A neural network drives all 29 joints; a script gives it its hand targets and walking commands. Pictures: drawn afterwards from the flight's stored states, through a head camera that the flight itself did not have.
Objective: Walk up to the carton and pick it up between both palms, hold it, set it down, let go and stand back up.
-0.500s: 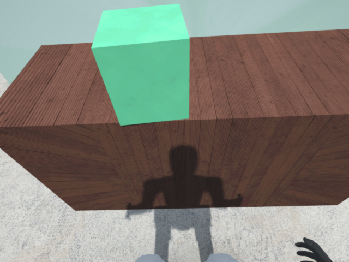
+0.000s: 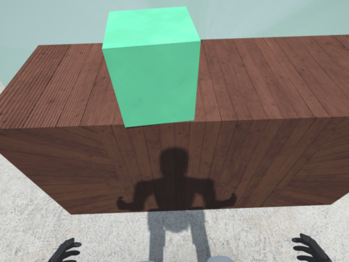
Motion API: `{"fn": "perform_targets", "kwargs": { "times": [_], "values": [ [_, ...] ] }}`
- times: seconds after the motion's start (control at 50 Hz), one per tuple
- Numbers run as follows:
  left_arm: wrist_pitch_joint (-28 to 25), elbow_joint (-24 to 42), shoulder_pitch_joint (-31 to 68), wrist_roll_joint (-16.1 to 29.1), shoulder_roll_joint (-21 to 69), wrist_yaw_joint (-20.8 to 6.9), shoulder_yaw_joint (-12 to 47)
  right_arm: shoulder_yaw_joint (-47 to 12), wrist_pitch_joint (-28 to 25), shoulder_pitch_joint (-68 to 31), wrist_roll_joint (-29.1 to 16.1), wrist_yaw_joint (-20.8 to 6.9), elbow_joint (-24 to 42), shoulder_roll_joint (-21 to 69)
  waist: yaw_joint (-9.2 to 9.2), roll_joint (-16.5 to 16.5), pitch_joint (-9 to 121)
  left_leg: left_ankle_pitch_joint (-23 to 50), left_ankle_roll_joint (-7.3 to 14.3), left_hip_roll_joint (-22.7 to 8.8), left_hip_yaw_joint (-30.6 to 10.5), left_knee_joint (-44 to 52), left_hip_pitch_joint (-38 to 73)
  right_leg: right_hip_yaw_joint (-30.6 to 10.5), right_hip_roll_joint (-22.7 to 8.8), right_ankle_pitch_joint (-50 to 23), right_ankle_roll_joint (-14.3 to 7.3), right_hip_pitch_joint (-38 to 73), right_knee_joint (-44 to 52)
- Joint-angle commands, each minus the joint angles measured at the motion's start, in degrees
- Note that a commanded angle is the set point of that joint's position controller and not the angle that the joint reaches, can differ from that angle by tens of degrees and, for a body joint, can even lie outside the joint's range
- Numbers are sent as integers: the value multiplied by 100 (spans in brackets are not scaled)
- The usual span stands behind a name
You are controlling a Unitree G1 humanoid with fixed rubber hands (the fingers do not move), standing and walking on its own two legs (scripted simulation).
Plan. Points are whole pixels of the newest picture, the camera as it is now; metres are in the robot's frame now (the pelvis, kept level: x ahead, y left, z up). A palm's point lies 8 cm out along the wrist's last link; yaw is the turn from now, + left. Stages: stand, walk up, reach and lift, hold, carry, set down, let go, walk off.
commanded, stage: walk up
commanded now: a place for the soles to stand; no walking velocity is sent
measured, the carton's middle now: (154, 69) +0.58 +0.06 +0.13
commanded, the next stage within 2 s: none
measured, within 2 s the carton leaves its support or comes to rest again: neither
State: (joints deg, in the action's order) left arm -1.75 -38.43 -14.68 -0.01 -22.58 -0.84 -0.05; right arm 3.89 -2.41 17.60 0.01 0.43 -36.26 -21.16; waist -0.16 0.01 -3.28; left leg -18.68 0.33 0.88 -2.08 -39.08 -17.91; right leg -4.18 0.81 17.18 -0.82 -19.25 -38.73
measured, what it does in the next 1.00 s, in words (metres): steps to the left: left foot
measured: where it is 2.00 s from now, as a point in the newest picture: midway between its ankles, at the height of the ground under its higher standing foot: outside the picture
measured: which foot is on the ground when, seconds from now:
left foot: down 0.00-0.30, up 0.32-0.56, down 0.58-1.00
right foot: down 0.00-0.58, up 0.60-1.00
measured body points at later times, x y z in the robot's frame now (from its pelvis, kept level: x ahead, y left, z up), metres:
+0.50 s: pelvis +0.02 +0.05 +0.00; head +0.03 +0.04 +0.45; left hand +0.06 +0.36 -0.09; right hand +0.15 -0.25 -0.09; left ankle +0.07 +0.18 -0.69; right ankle +0.04 -0.13 -0.72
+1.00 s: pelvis +0.06 +0.12 +0.01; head +0.06 +0.16 +0.46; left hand +0.15 +0.43 -0.11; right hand +0.10 -0.20 -0.05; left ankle +0.11 +0.20 -0.72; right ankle +0.08 -0.07 -0.65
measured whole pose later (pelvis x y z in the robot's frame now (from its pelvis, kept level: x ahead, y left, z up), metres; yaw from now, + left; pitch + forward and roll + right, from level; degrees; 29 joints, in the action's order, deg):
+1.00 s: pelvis +0.06 +0.12 +0.01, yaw -1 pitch -4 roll -3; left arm 0.9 -39.4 -21.1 0.0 -26.3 -1.4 0.0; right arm 4.3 -4.8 28.9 0.0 0.8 -36.7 -21.4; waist 0.1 2.9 -2.7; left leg -14.9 3.1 1.2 -0.6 -34.4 -15.5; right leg -5.8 -0.4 17.0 -0.8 -25.6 -59.4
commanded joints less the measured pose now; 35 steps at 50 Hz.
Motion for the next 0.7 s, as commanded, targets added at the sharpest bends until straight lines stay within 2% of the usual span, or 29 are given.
{"fn": "perform_targets", "kwargs": {
  "times": [0.0,0.04,0.08,0.1,0.12,0.14,0.16,0.2,0.22,0.24,0.26,0.28,0.3,0.32,0.36,0.38,0.4,0.42,0.44,0.48,0.5,0.52,0.54,0.56,0.58,0.6,0.62,0.66,0.68],
  "values": [
    [-165,-86,236,-136,-1081,-23,-502,174,-249,-384,126,13,-139,-1228,-16,-162,226,-849,464,-537,-841,947,-417,-892,-472,419,-485,121,1108],
    [-165,-58,340,-180,-1155,-14,-488,186,-229,-184,159,27,-250,-1318,-101,-103,479,-938,521,-496,-753,1046,149,-990,-521,431,-534,-85,1034],
    [-146,-62,383,-173,-1072,-15,-411,201,-262,-137,184,27,-233,-1338,-60,-110,547,-649,529,-738,-1182,1328,236,-650,-395,59,-412,-119,583],
    [-111,-134,250,-98,-962,-25,-416,200,-293,-299,156,39,-195,-1560,51,-411,289,-576,602,-912,-1372,1407,25,-491,-187,-167,-309,-130,498],
    [-140,-181,131,-149,-1054,0,-477,229,-265,-353,164,32,-158,-1533,60,-164,342,-551,657,-971,-1420,1322,-129,-396,-152,0,-318,96,447],
    [-151,-89,186,-103,-1082,-3,-461,166,-264,-435,187,29,-197,-1473,89,-327,266,-191,597,-871,-1172,1310,-235,-549,-261,-138,-350,114,540],
    [-170,-129,166,-167,-1122,3,-464,184,-249,-422,136,17,-168,-1450,97,-65,565,-47,576,-858,-1137,1088,-201,-580,-300,-272,-376,475,587],
    [-164,-137,154,-106,-1154,-8,-435,159,-281,-411,107,41,-111,-1342,3,-317,942,551,453,-682,-809,842,288,-614,-443,-920,-463,435,528],
    [-164,-153,197,-129,-1183,-7,-509,147,-275,-404,102,45,-156,-1304,107,-101,727,744,429,-625,-712,661,-6,-718,-461,-1082,-455,444,574],
    [-333,-122,-705,-84,-1776,53,-755,338,-178,-409,286,-139,245,-1577,218,-515,824,-807,635,-374,-695,195,-502,-1177,-747,1254,-775,729,896],
    [-394,-303,-1141,-161,-1990,110,-862,370,-93,-393,329,-241,268,-1374,400,272,656,-1749,509,-85,-441,-438,-1506,-2349,-1273,2740,-1143,1297,1520],
    [-413,-370,-1342,-166,-2266,154,-987,360,-37,-442,353,-267,224,-1427,482,594,335,-1499,365,-25,-120,-1581,-2319,-3548,-2088,3275,-1501,1596,2227],
    [-479,-296,-1388,-141,-2355,185,-1063,385,-26,-566,341,-287,343,-1489,533,362,1,-1309,248,-293,-330,-1837,-2900,-3814,-2292,2761,-1660,1932,2234],
    [-506,-184,-1341,-44,-2214,232,-994,380,-55,-357,346,-310,317,-1513,417,-16,92,-1024,272,-330,-452,-1842,-3029,-3537,-2311,2241,-1637,2053,2153],
    [-552,-121,-1248,-98,-1963,255,-926,414,-70,-406,348,-364,406,-1449,318,-29,157,-825,172,-411,-409,-1857,-2788,-2829,-1884,983,-1439,1835,1927],
    [-538,-106,-1291,-129,-1938,220,-940,394,-94,-421,307,-396,409,-1329,342,519,329,-928,118,-331,-178,-1650,-2496,-2349,-1703,297,-1372,1920,1712],
    [-538,-53,-1306,-118,-1886,177,-926,428,-91,-315,275,-386,351,-1347,244,589,392,-779,123,-233,-32,-1454,-2244,-1966,-1514,-221,-1265,1704,1617],
    [-500,119,-1202,-134,-1804,153,-845,436,-106,-139,236,-378,392,-1313,258,881,615,-859,119,-187,131,-1271,-1943,-1634,-1317,-130,-1265,1607,1469],
    [-493,77,-1278,-140,-1836,148,-887,438,-71,-238,261,-387,329,-1276,283,1156,404,-818,157,-189,99,-1152,-1903,-1666,-1356,-228,-1286,1360,1508],
    [-422,249,-1222,-146,-1920,151,-826,427,-58,-385,194,-358,454,-1261,306,968,567,-707,122,-187,246,-722,-1375,-1528,-1353,292,-1251,928,1449],
    [-398,398,-666,-152,-1956,123,-799,479,-106,116,188,-331,321,-1279,-159,1100,523,-294,231,-345,145,-11,-553,-1211,-1267,242,-1134,297,1123],
    [-352,479,-351,-158,-1799,108,-817,513,-168,857,168,-261,2,-1202,-460,846,387,416,273,-160,377,653,455,-845,-1010,365,-945,-668,515],
    [-269,508,-325,-143,-1333,94,-619,645,-236,1388,187,-188,-273,-1515,-821,85,672,98,229,-242,-280,1342,1719,-229,-419,731,-538,-1594,-973],
    [-243,565,-743,-138,-741,142,-421,788,-271,1520,315,-99,-385,-2028,-614,-1478,466,-856,203,-1080,-1924,1689,1962,-50,234,1375,-249,-2682,-2331],
    [-170,444,-1021,-110,-925,165,-404,847,-256,1172,268,-56,-86,-2338,-426,-1120,108,-2760,620,-2178,-3830,2648,982,-166,149,1223,-106,-2951,-2880],
    [-126,225,-756,-66,-1553,174,-545,786,-210,622,151,-69,-12,-2351,-403,-578,-386,-3784,667,-2202,-4142,3269,-139,-604,-66,921,-158,-2514,-3065],
    [-142,113,-736,-58,-1720,94,-696,732,-233,416,140,-93,18,-2192,-105,-246,-724,-3934,492,-1935,-3819,3138,-267,-483,-133,583,-149,-2365,-3250],
    [-72,-88,-1195,-108,-1600,41,-666,586,-294,94,147,-36,57,-1805,102,-542,-737,-2921,365,-1491,-2938,2884,-8,-410,-292,146,-3,-2196,-2891],
    [-34,-248,-1364,-155,-1544,-18,-696,586,-349,341,104,-37,24,-1788,46,-503,-514,-2487,313,-1562,-2702,2857,134,-292,-335,-131,-14,-1994,-2871]
  ]
}}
